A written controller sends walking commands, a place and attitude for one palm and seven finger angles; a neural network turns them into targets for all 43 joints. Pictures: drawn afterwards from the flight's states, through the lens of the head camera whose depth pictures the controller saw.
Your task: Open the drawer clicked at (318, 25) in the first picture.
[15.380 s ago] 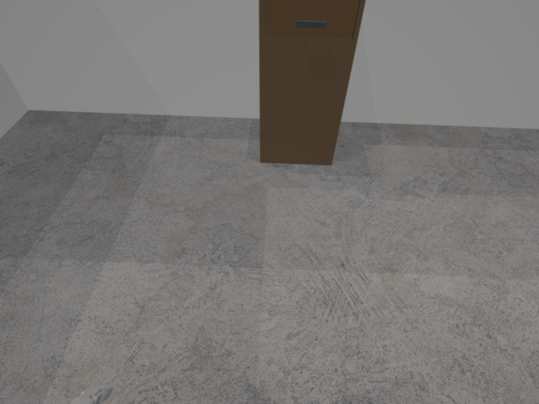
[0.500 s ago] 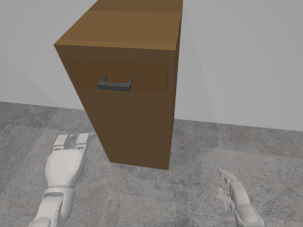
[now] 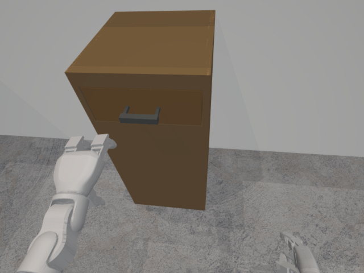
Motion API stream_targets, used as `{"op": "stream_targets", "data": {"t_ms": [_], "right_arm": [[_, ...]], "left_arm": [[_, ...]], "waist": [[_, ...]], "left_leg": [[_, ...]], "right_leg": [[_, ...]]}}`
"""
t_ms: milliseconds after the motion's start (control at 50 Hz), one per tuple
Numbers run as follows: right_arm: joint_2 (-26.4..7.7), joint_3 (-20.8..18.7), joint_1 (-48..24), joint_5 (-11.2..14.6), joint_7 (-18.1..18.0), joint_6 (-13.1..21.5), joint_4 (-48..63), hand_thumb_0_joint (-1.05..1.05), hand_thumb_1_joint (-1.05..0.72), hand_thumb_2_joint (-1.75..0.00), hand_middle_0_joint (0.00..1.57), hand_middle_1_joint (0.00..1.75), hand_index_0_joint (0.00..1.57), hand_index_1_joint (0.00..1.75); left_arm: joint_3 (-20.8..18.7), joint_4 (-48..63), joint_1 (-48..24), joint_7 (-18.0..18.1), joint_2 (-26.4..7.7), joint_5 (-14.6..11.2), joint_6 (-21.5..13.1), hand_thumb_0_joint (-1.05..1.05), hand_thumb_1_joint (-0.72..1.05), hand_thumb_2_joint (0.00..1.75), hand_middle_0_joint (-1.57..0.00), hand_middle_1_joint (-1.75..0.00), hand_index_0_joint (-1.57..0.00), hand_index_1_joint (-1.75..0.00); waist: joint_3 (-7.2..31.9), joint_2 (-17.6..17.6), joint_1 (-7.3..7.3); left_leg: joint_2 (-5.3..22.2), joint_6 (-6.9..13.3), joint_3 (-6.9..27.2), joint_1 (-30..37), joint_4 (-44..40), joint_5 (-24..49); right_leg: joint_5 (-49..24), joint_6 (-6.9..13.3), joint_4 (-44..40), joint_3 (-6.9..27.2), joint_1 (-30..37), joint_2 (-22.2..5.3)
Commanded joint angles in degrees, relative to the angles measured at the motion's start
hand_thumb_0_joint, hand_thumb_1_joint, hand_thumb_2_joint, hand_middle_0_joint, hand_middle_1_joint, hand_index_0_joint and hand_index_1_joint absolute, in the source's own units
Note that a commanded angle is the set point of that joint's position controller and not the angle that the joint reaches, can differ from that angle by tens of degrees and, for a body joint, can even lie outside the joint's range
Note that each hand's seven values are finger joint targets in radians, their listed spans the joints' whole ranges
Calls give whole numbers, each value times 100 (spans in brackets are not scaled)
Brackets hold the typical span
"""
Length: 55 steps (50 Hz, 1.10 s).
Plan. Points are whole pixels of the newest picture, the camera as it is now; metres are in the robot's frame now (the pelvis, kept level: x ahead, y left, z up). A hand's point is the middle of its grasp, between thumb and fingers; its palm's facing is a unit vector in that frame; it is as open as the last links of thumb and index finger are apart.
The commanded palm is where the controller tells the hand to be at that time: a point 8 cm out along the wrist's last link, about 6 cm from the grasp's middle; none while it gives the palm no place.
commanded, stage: raise the hand with hooked fingers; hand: left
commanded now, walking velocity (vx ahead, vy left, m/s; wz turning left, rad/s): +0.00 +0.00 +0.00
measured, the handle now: (140, 114) +0.54 +0.21 +0.01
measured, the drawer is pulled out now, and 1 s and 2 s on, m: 0.00 0.00 0.00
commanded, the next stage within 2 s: move the hooked fingers above the handle in 0.76 s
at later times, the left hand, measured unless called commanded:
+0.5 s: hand (85, 141) +0.33 +0.25 +0.14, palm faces +0.04 -0.06 -1.00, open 13.8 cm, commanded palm +0.29 +0.24 +0.19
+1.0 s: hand (90, 152) +0.31 +0.24 +0.12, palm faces +0.02 -0.05 -1.00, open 13.9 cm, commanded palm +0.29 +0.24 +0.18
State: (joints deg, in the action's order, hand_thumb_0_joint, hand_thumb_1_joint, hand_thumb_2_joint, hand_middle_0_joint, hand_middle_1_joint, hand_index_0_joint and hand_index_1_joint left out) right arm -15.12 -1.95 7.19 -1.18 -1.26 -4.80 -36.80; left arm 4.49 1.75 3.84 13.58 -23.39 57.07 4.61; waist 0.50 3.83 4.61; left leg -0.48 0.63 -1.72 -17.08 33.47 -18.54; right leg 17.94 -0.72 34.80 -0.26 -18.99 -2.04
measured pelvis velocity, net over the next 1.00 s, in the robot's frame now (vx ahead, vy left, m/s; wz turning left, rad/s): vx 0.00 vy -0.01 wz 0.02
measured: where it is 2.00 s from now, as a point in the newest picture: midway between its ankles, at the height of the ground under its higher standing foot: outside the picture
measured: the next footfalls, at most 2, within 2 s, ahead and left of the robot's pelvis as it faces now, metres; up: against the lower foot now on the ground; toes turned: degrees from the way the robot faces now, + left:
none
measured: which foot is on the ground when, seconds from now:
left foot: down 0.00-1.00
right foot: down 0.00-1.00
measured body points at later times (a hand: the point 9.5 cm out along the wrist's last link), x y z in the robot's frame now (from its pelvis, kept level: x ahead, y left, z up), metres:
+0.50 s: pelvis +0.01 +0.00 +0.01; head +0.03 -0.04 +0.46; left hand +0.32 +0.25 +0.19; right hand +0.22 -0.22 -0.10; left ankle -0.01 +0.11 -0.73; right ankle +0.00 -0.13 -0.73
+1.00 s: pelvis +0.00 -0.01 +0.01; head +0.01 -0.05 +0.46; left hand +0.30 +0.24 +0.17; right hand +0.20 -0.22 -0.10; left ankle -0.01 +0.11 -0.73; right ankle +0.00 -0.13 -0.73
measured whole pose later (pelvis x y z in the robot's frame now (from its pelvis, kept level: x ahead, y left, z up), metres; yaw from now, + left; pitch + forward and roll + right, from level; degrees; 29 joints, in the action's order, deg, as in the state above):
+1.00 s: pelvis +0.00 -0.01 +0.01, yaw +1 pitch +1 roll +0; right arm -14.7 0.4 5.8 1.0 -1.4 -6.9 -37.0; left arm 3.5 -6.0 -10.6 -1.0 -29.0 52.0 1.3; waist -0.6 5.1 4.6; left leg -0.2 0.1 -0.4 -11.6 24.3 -13.3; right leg 13.2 -0.2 25.8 -1.7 -13.1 -1.7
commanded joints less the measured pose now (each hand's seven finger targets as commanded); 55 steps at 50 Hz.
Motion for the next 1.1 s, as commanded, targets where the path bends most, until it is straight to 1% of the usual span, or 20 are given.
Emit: {"op": "stream_targets", "data": {"t_ms": [0,80,100,180,240,340,380,400,440,520,620,700,740,840,880,920,1000,1020,1060,1080], "right_arm": [[-440,-46,-905,72,-41,182,990,0,-90,-90,20,30,20,30],[-437,44,-964,80,-55,62,1001,0,-90,-90,20,30,20,30],[-448,58,-997,82,-55,35,1013,0,-90,-90,20,30,20,30],[-428,94,-931,85,-51,-22,979,0,-90,-90,20,30,20,30],[-436,114,-909,119,-56,-53,934,0,-90,-90,20,30,20,30],[-486,103,-883,120,-46,-40,936,0,-90,-90,20,30,20,30],[-494,76,-846,134,-22,-60,939,0,-90,-90,20,30,20,30],[-505,66,-845,155,4,-60,964,0,-90,-90,20,30,20,30],[-543,44,-780,152,39,-83,944,0,-90,-90,20,30,20,30],[-576,25,-787,125,88,-77,1011,0,-90,-90,20,30,20,30],[-543,-19,-726,106,91,3,982,0,-90,-90,20,30,20,30],[-544,-49,-733,165,70,12,891,0,-90,-90,20,30,20,30],[-541,-41,-732,192,65,-7,838,0,-90,-90,20,30,20,30],[-556,-10,-832,203,33,-9,890,0,-90,-90,20,30,20,30],[-569,24,-823,209,-23,-28,815,0,-90,-90,20,30,20,30],[-567,25,-759,205,-56,12,807,0,-90,-90,20,30,20,30],[-536,5,-705,172,-96,73,819,0,-90,-90,20,30,20,30],[-504,11,-644,165,-104,82,784,0,-90,-90,20,30,20,30],[-526,-15,-557,181,-125,79,713,0,-90,-90,20,30,20,30],[-518,-9,-559,194,-135,74,693,0,-90,-90,20,30,20,30]], "left_arm": [[-545,1095,-1511,-221,-1067,-94,196,0,-45,32,-30,-117,-30,-117],[-738,1109,-1810,-634,-1394,-149,248,0,-50,30,-30,-120,-30,-120],[-866,1138,-1888,-710,-1536,-162,234,0,-50,30,-30,-120,-30,-120],[-880,1124,-2263,-996,-1596,-295,128,0,-50,30,-30,-120,-30,-120],[-851,897,-2577,-1197,-1634,-397,74,0,-50,30,-30,-120,-30,-120],[-1027,1037,-3184,-1414,-1983,-472,-90,0,-50,30,-30,-120,-30,-120],[-911,790,-2790,-1511,-1758,-524,-129,0,-50,30,-30,-120,-30,-120],[-957,720,-2569,-1573,-1727,-589,-147,0,-50,30,-30,-120,-30,-120],[-959,661,-2377,-1649,-1707,-665,-221,0,-50,30,-30,-120,-30,-120],[-1155,1009,-2440,-1578,-1872,-637,-437,0,-50,30,-30,-120,-30,-120],[-1430,1412,-2705,-1150,-2065,-584,-709,0,-50,30,-30,-120,-30,-120],[-1415,963,-2574,-934,-1957,-593,-619,0,-50,30,-30,-120,-30,-120],[-1213,776,-2648,-927,-1819,-594,-502,0,-50,30,-30,-120,-30,-120],[-936,733,-2704,-1119,-1729,-583,-305,0,-50,30,-30,-120,-30,-120],[-805,381,-3026,-1214,-1723,-530,-277,0,-50,30,-30,-120,-30,-120],[-823,298,-3308,-1272,-1780,-504,-382,0,-50,30,-30,-120,-30,-120],[-927,368,-3641,-1204,-1900,-454,-656,0,-50,30,-30,-120,-30,-120],[-871,252,-3722,-1167,-1829,-452,-708,0,-50,30,-30,-120,-30,-120],[-1041,-112,-3729,-1080,-1931,-454,-769,0,-50,30,-30,-120,-30,-120],[-968,-305,-3868,-1051,-1881,-443,-767,0,-50,30,-30,-120,-30,-120]], "waist": [[1371,-190,25],[1305,-369,66],[1345,-205,76],[1377,-222,25],[1189,-267,-46],[1563,-42,-34],[1470,-177,-14],[1413,-134,11],[1352,-334,25],[1521,-313,98],[1738,-73,134],[1522,-150,94],[1351,-205,45],[1377,-271,19],[1115,-398,-102],[1145,-481,-121],[1513,-164,-62],[1554,-201,-61],[1393,-231,-56],[1271,-254,-94]], "left_leg": [[-44,2,130,610,-737,1806],[-66,32,81,688,-855,2161],[-49,15,83,752,-880,2287],[-67,27,63,910,-903,2649],[-72,33,46,900,-966,2510],[-106,34,80,1066,-980,2758],[-105,33,66,1005,-988,2814],[-96,25,61,986,-1001,2813],[-89,31,38,877,-1024,2881],[-95,34,55,835,-1063,2766],[-112,26,95,956,-1036,2707],[-104,19,46,825,-1093,2358],[-107,26,2,764,-1122,2183],[-131,57,6,770,-1190,1941],[-130,63,-21,665,-1206,1667],[-122,80,-15,690,-1202,1561],[-154,67,31,831,-1133,1749],[-161,76,23,822,-1120,1757],[-150,60,4,701,-1116,1757],[-154,53,-18,625,-1129,1620]], "right_leg": [[-1410,316,-574,-107,810,241],[-1869,293,-704,-93,1158,237],[-1938,303,-719,-87,1231,244],[-2332,276,-826,-110,1385,244],[-2247,264,-947,-138,1339,249],[-2473,272,-993,-121,1582,227],[-2494,260,-1000,-149,1532,239],[-2494,267,-1034,-133,1557,247],[-2598,251,-1011,-175,1581,234],[-2471,255,-985,-164,1610,215],[-2275,283,-981,-132,1540,218],[-1971,270,-1068,-131,1396,238],[-1845,253,-1107,-141,1307,215],[-1651,235,-1165,-128,1387,204],[-1425,212,-1248,-131,1177,210],[-1271,207,-1277,-123,1120,214],[-1428,245,-1187,-101,1208,236],[-1442,244,-1169,-112,1220,214],[-1467,247,-1172,-119,1143,229],[-1357,238,-1203,-114,1066,216]]}}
